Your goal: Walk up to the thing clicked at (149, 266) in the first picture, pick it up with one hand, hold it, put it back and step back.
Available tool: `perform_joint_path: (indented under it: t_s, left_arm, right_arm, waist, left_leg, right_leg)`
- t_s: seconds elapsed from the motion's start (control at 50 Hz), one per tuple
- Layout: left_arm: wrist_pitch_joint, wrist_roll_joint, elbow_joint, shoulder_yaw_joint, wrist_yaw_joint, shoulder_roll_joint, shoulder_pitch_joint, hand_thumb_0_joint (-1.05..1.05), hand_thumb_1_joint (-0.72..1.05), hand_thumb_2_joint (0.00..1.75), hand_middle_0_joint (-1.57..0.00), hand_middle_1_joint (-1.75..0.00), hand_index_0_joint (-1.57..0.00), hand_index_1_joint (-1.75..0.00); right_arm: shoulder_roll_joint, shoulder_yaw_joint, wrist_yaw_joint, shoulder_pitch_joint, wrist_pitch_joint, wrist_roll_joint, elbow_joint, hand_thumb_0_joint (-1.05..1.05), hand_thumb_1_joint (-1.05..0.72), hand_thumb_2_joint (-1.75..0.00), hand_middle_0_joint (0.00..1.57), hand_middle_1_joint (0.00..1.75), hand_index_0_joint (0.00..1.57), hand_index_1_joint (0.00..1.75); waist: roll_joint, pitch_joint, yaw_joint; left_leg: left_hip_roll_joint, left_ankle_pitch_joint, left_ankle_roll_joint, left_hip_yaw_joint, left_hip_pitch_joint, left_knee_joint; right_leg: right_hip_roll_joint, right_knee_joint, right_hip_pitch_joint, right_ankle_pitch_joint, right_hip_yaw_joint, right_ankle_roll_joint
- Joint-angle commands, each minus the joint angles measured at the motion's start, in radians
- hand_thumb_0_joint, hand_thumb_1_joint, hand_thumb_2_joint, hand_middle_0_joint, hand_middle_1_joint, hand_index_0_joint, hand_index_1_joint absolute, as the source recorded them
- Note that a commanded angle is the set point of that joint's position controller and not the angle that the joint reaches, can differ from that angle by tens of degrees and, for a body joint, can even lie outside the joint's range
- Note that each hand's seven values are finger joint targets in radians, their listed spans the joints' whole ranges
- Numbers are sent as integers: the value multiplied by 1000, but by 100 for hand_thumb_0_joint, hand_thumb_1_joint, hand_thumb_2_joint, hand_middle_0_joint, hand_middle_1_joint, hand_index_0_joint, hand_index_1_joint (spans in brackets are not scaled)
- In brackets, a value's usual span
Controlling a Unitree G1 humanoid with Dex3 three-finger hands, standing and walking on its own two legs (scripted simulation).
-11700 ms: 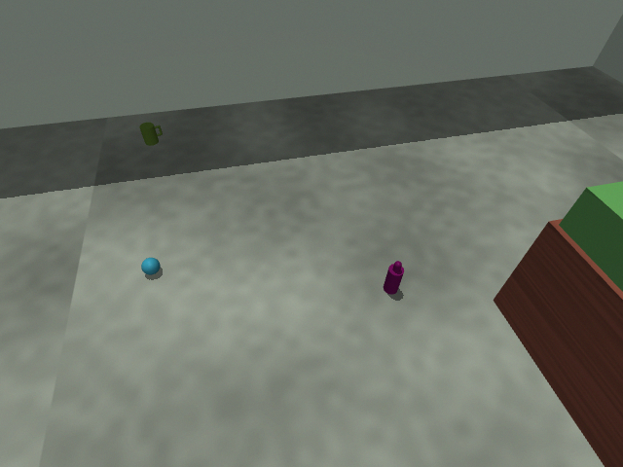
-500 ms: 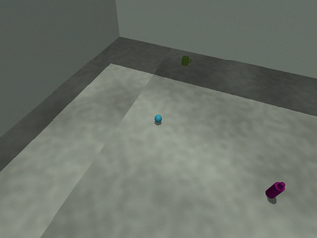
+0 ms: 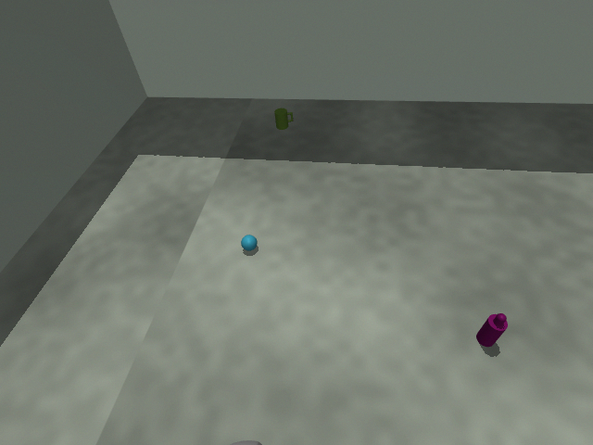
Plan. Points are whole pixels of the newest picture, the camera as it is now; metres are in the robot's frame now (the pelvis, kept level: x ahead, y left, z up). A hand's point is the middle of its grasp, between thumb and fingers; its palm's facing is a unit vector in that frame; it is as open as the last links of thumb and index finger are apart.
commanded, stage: walk up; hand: left
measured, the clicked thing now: (249, 242) +1.04 +0.27 -0.73
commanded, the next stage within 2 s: none
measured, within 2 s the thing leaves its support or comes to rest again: neither
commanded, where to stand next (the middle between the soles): +0.58 +0.19 m, yaw -22 degrees
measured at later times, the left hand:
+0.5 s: hand (103, 329) +0.35 +0.38 -0.13, palm faces -0.24 -0.86 -0.45, open 7.4 cm
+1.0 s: hand (85, 263) +0.52 +0.49 -0.14, palm faces -0.29 -0.80 -0.52, open 7.4 cm
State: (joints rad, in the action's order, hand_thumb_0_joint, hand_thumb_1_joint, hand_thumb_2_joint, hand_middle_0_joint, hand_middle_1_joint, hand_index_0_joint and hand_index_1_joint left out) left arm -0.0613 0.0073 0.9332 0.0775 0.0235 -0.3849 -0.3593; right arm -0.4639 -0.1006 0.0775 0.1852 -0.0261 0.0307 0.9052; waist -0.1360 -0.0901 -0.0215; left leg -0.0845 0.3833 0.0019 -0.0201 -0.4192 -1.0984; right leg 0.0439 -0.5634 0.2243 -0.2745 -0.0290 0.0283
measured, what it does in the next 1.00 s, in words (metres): walks ahead, turning right: left foot, then right foot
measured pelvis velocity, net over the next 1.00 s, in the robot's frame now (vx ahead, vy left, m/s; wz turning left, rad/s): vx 0.40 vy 0.20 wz -0.31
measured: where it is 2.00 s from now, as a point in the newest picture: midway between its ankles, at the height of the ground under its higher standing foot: (243, 370)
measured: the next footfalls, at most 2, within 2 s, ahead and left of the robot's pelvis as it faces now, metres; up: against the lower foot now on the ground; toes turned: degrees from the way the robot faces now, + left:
left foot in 0.28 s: +0.31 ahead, +0.21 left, +0.00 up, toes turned -3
right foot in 0.64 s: +0.37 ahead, -0.02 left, +0.00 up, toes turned -18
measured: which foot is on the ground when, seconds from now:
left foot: up 0.00-0.26, down 0.28-0.64, up 0.66-0.98, down 1.00-1.00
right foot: down 0.00-0.32, up 0.34-0.62, down 0.64-1.00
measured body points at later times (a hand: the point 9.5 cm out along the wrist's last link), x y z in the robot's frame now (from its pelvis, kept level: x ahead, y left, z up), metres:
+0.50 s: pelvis +0.21 +0.11 +0.00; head +0.24 +0.10 +0.45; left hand +0.36 +0.42 -0.10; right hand +0.22 -0.22 -0.10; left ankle +0.27 +0.21 -0.73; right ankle +0.20 -0.02 -0.67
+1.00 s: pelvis +0.40 +0.20 -0.03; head +0.41 +0.18 +0.42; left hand +0.53 +0.53 -0.11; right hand +0.38 -0.15 -0.13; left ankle +0.52 +0.33 -0.72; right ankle +0.33 +0.00 -0.72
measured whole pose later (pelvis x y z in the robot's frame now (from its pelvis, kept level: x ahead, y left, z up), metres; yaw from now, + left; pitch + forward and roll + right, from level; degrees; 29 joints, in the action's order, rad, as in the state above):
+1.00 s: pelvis +0.40 +0.20 -0.03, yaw -18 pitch -2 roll -2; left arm -0.09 0.03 0.84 0.06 -0.03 -0.46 -0.39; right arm -0.49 -0.12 0.11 0.28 -0.03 0.05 0.74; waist -0.08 -0.07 -0.01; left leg -0.13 0.38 0.01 -0.01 -0.49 -0.84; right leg -0.11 -0.79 0.33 -0.44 0.06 -0.01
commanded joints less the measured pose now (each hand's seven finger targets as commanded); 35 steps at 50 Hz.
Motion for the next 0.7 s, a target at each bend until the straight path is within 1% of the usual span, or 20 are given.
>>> perform_joint_path:
  t_s: [0.0, 0.06, 0.12, 0.18, 0.22, 0.26, 0.28, 0.3, 0.32, 0.34, 0.4, 0.44, 0.5, 0.54, 0.58, 0.6, 0.62, 0.64, 0.66, 0.68]
  left_arm:
    - [-54, -8, -117, 73, -35, -293, 16, 0, 90, 90, -20, -30, -20, -30]
    - [-62, -4, -136, 83, -37, -317, -19, 0, 90, 90, -20, -30, -20, -30]
    - [-71, 2, -145, 91, -43, -340, -45, 0, 90, 90, -20, -30, -20, -30]
    - [-72, 2, -150, 85, -49, -347, -55, 0, 90, 90, -20, -30, -20, -30]
    - [-66, 6, -164, 78, -56, -357, -8, 0, 90, 90, -20, -30, -20, -30]
    - [-58, 5, -170, 53, -61, -306, 6, 0, 90, 90, -20, -30, -20, -30]
    - [-58, -1, -175, 25, -63, -216, -47, 0, 90, 90, -20, -30, -20, -30]
    - [-60, -27, -178, 12, -71, -181, -77, 0, 90, 90, -20, -30, -20, -30]
    - [-58, -14, -148, 19, -79, -258, -55, 0, 90, 90, -20, -30, -20, -30]
    - [-55, -22, -137, 19, -69, -290, -29, 0, 90, 90, -20, -30, -20, -30]
    - [-51, -32, -83, 30, -43, -264, -80, 0, 90, 90, -20, -30, -20, -30]
    - [-47, -28, -96, 25, -35, -235, -50, 0, 90, 90, -20, -30, -20, -30]
    - [-50, -17, -132, 28, -37, -226, 25, 0, 90, 90, -20, -30, -20, -30]
    - [-57, -12, -124, 32, -44, -221, -3, 0, 90, 90, -20, -30, -20, -30]
    - [-61, -11, -89, 52, -54, -232, -100, 0, 90, 90, -20, -30, -20, -30]
    - [-64, -5, -79, 78, -67, -292, -179, 0, 90, 90, -20, -30, -20, -30]
    - [-68, 8, -92, 102, -80, -372, -219, 0, 90, 90, -20, -30, -20, -30]
    - [-70, 4, -144, 93, -89, -407, -154, 0, 90, 90, -20, -30, -20, -30]
    - [-60, -11, -155, 90, -93, -402, -108, 0, 90, 90, -20, -30, -20, -30]
    - [-57, -13, -165, 90, -94, -391, -74, 0, 90, 90, -20, -30, -20, -30]
  right_arm:
    - [-164, -45, 8, 35, 23, 5, -110, 0, -90, -90, 20, 30, 20, 30]
    - [-163, -55, 21, -22, 23, 16, -164, 0, -90, -90, 20, 30, 20, 30]
    - [-158, -58, 28, -76, 35, 23, -207, 0, -90, -90, 20, 30, 20, 30]
    - [-147, -59, 29, -89, 48, 20, -229, 0, -90, -90, 20, 30, 20, 30]
    - [-148, -69, 31, -31, 49, 17, -227, 0, -90, -90, 20, 30, 20, 30]
    - [-188, -97, 23, 156, 60, 19, -180, 0, -90, -90, 20, 30, 20, 30]
    - [-260, -123, 10, 286, 69, 33, -160, 0, -90, -90, 20, 30, 20, 30]
    - [-318, -132, 2, 264, 77, 6, -182, 0, -90, -90, 20, 30, 20, 30]
    - [-329, -137, 3, 190, 69, -21, -186, 0, -90, -90, 20, 30, 20, 30]
    - [-261, -116, 1, 132, 64, -19, -214, 0, -90, -90, 20, 30, 20, 30]
    - [-199, -71, -10, 77, 74, -20, -216, 0, -90, -90, 20, 30, 20, 30]
    - [-190, -59, -9, 95, 75, -7, -220, 0, -90, -90, 20, 30, 20, 30]
    - [-199, -55, -7, 136, 70, 9, -231, 0, -90, -90, 20, 30, 20, 30]
    - [-186, -47, -6, 100, 61, 8, -251, 0, -90, -90, 20, 30, 20, 30]
    - [-154, -31, -2, 54, 47, 0, -278, 0, -90, -90, 20, 30, 20, 30]
    - [-115, -15, -1, 52, 47, -5, -294, 0, -90, -90, 20, 30, 20, 30]
    - [-65, 1, -2, 103, 43, -4, -302, 0, -90, -90, 20, 30, 20, 30]
    - [-101, -5, -8, 147, 20, 5, -288, 0, -90, -90, 20, 30, 20, 30]
    - [-187, -35, -14, 127, 3, 11, -280, 0, -90, -90, 20, 30, 20, 30]
    - [-201, -40, -18, 104, 4, 10, -274, 0, -90, -90, 20, 30, 20, 30]
  waist:
    - [213, -15, 29]
    - [207, -29, 3]
    - [196, -20, -10]
    - [229, -4, -6]
    - [261, 15, 44]
    - [156, 93, 155]
    - [-74, 176, 210]
    - [-252, 181, 166]
    - [-124, 146, 126]
    - [8, 69, 90]
    - [-53, 17, 46]
    - [-69, 51, 63]
    - [-59, 52, 87]
    - [-14, 86, 52]
    - [54, 131, -16]
    - [148, 166, -72]
    - [352, 181, -80]
    - [263, 157, -31]
    - [178, 114, -24]
    - [172, 66, -18]
  left_leg:
    - [-58, -109, -20, -79, -165, 85]
    - [-58, -128, -25, -63, -192, 191]
    - [-69, -163, -18, -70, -188, 285]
    - [-38, -150, -3, 2, -106, 360]
    - [-16, -125, 17, 41, 24, 397]
    - [60, -119, 49, 88, 337, 504]
    - [-69, 69, 107, -127, 504, 614]
    - [-333, 120, 199, -594, 562, 827]
    - [-369, 223, 275, -657, 380, 863]
    - [-314, 218, 248, -456, 256, 835]
    - [-194, 38, 194, -169, 158, 808]
    - [-180, -135, 227, -105, 237, 772]
    - [-247, -302, 284, -92, 252, 749]
    - [-209, -370, 249, -25, 206, 671]
    - [-140, -269, 172, 67, 68, 514]
    - [-84, -209, 116, 112, -60, 346]
    - [38, 130, 56, 143, -260, 101]
    - [48, 184, 15, 2, -315, -50]
    - [1, 206, 14, -63, -310, -105]
    - [-27, 184, 14, -86, -334, -110]
  right_leg:
    - [-242, 335, -26, -181, 379, 154]
    - [-245, 320, -10, -217, 380, 174]
    - [-251, 248, -32, -123, 361, 175]
    - [-245, 165, -26, 127, 316, 161]
    - [-248, 100, 35, 252, 283, 144]
    - [-164, -204, 158, 374, 182, 90]
    - [-73, -552, 294, 281, 111, 43]
    - [66, -693, 525, -242, 22, 20]
    - [-22, -797, 460, -254, 119, 40]
    - [-63, -794, 426, -174, 114, 40]
    - [-119, -576, 331, -82, 79, 25]
    - [-110, -413, 312, -116, 31, -4]
    - [-108, -243, 278, -130, -9, -8]
    - [-72, -137, 146, -28, -34, 2]
    - [-32, 15, -119, 167, -68, 8]
    - [-69, 42, -283, 122, 27, 30]
    - [-283, 172, -390, -52, 409, 111]
    - [-476, 264, -293, -204, 722, 187]
    - [-488, 252, -208, -256, 729, 263]
    - [-458, 242, -159, -215, 659, 287]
